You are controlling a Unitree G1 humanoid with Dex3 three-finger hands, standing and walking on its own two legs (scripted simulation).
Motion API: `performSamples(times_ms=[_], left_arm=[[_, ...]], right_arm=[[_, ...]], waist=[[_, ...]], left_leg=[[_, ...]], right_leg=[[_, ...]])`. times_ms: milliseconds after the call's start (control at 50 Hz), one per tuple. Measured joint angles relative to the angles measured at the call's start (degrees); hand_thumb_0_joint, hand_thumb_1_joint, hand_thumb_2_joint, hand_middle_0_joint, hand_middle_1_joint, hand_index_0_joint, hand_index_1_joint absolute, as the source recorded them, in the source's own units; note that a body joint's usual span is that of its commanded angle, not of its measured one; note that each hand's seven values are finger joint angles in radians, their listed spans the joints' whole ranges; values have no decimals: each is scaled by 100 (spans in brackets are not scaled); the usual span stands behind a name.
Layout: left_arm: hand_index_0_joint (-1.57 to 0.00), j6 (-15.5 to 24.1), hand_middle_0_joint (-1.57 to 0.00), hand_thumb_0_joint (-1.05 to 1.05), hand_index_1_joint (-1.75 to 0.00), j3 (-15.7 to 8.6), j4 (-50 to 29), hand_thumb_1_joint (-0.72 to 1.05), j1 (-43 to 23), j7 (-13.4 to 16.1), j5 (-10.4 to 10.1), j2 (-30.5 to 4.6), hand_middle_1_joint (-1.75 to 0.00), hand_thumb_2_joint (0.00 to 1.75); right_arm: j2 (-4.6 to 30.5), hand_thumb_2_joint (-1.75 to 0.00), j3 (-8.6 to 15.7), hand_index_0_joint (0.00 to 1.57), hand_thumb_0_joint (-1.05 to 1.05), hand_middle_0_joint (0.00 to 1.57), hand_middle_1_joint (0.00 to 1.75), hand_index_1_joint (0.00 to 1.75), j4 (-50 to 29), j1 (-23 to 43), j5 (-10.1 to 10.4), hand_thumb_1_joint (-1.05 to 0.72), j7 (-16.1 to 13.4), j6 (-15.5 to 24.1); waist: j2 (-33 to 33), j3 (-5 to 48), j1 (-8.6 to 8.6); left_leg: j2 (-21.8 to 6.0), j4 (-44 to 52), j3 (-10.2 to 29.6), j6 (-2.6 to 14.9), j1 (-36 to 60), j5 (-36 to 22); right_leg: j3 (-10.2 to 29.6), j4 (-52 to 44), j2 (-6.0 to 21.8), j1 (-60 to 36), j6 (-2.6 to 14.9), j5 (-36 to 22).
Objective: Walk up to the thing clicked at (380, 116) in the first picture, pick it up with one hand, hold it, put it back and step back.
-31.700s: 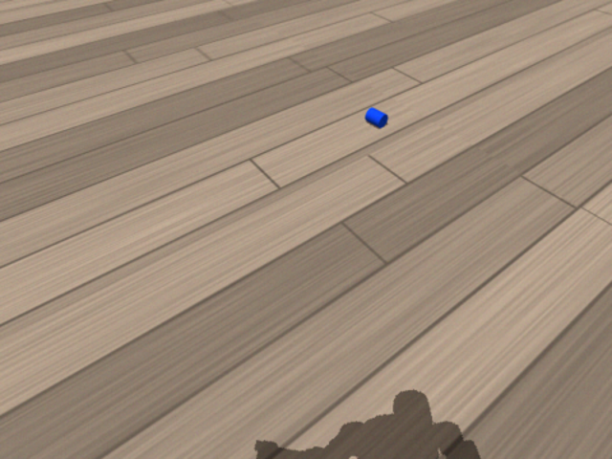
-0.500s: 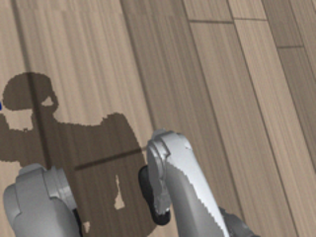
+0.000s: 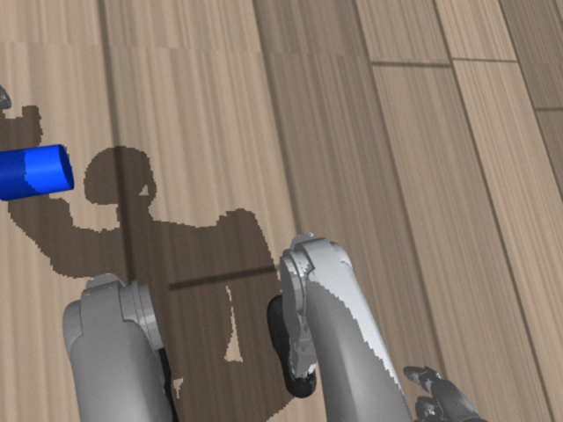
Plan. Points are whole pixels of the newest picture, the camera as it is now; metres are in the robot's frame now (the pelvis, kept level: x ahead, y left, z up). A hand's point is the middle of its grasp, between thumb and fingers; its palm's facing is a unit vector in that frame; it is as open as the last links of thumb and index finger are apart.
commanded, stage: withdraw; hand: left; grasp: from above
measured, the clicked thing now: (33, 172) +0.53 +0.31 -0.31
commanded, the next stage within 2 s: home in 0.08 s
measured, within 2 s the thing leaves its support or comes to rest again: neither
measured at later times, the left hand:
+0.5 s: hand out of the picture +0.49 +0.32 -0.11, palm faces -0.35 -0.22 -0.91, open 11.6 cm
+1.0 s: hand out of the picture +0.31 +0.26 +0.10, palm faces -0.06 -0.85 -0.52, open 7.4 cm
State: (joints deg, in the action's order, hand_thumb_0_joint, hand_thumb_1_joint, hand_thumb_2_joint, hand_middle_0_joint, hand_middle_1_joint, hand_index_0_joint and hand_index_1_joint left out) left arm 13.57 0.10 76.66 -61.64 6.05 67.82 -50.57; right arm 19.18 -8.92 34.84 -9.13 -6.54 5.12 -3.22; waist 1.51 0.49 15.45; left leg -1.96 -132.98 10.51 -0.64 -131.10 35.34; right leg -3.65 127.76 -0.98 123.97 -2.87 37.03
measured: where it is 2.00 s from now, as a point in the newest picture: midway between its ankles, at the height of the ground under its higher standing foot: (230, 384)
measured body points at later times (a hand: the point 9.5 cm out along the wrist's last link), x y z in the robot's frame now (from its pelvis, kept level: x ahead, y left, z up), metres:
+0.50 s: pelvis +0.01 +0.00 +0.01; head +0.25 +0.07 +0.39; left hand +0.50 +0.33 -0.06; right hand +0.06 -0.25 -0.10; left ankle +0.09 +0.13 -0.32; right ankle +0.11 -0.14 -0.32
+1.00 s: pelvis +0.03 +0.00 +0.19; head +0.16 +0.05 +0.62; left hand +0.31 +0.30 +0.13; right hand +0.26 -0.22 +0.10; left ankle +0.09 +0.13 -0.32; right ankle +0.11 -0.14 -0.32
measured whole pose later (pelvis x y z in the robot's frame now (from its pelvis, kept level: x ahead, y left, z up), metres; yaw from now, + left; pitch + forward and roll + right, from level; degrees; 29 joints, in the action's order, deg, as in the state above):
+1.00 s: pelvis +0.03 +0.00 +0.19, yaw +7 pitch +28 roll -5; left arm -14.7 -3.4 17.2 -6.3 1.5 14.3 -23.2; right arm 14.1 -0.6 31.4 -4.1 1.7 -0.7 1.9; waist -1.5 10.8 3.8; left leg -3.0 -97.8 5.6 -1.3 -92.0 34.2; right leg -2.7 94.8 1.1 87.1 -2.1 35.6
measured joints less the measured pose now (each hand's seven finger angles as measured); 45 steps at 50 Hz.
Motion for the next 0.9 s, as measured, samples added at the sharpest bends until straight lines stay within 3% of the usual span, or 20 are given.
performSamples(times_ms=[80, 200, 280, 340, 440, 640, 760, 900], left_arm=[[-18, 140, -18, 0, -90, -97, 401, -39, -129, 435, 300, -108, -91, 91], [-21, 64, -21, 0, -87, -517, 642, -36, -219, 1001, 595, -283, -87, 89], [-23, -201, -23, 0, -84, -669, 395, -32, -107, 1087, 510, -253, -85, 90], [-23, -430, -24, 0, -80, -701, 12, -28, 97, 938, 273, -112, -80, 90], [-23, -795, -24, 0, -67, -729, -1001, -10, 755, 424, -434, 368, -67, 89], [-21, -1434, -21, 0, -38, -614, -3373, 51, 2719, -540, -2526, 1372, -38, 83], [-21, -1851, -21, 1, -33, -477, -4504, 76, 3814, -676, -3546, 1861, -32, 87], [-21, -2404, -21, 1, -31, -376, -5433, 86, 4862, -580, -4575, 2408, -31, 89]], right_arm=[[-33, -90, -115, 20, 0, 20, 29, 30, 67, 9, -116, -90, 27, 41], [-165, -89, -218, 20, 0, 20, 29, 30, 110, -86, -258, -90, 107, 141], [-291, -89, -173, 20, 0, 20, 29, 30, 161, -201, -255, -90, 173, 207], [-399, -89, -80, 20, 0, 20, 29, 30, 213, -270, -172, -90, 223, 224], [-535, -89, 189, 20, 0, 20, 29, 30, 221, -354, 51, -90, 261, 128], [-365, -90, 766, 20, 0, 20, 29, 30, 33, -150, 480, -91, 99, -58], [-254, -90, 960, 20, 0, 20, 29, 30, -158, 150, 641, -91, -99, 31], [-342, -90, 949, 20, 0, 20, 29, 30, -302, 431, 767, -91, -372, 313]], waist=[[74, -138, 124], [113, -278, 256], [29, -247, 235], [-61, -141, 153], [-221, 154, -110], [-385, 840, -740], [-331, 984, -1015], [-293, 1038, -1154]], left_leg=[[35, -211, 41, -10, -196, -44], [65, -525, 107, -28, -489, -71], [68, -595, 96, -29, -597, -48], [45, -529, 60, -25, -565, 12], [-11, -175, -48, -24, -232, 152], [-95, 1076, -276, -6, 1011, 220], [-117, 1894, -376, -18, 1921, 125], [-100, 2846, -452, -52, 3052, -22]], right_leg=[[-10, 204, -8, 173, 13, -25], [-19, 499, -46, 448, -33, -48], [6, 578, -52, 562, -72, -20], [34, 526, -51, 552, -110, 27], [85, 216, -17, 278, -120, 143], [129, -958, 78, -867, -35, 181], [134, -1739, 121, -1733, 2, 77], [112, -2644, 189, -2839, 51, -50]])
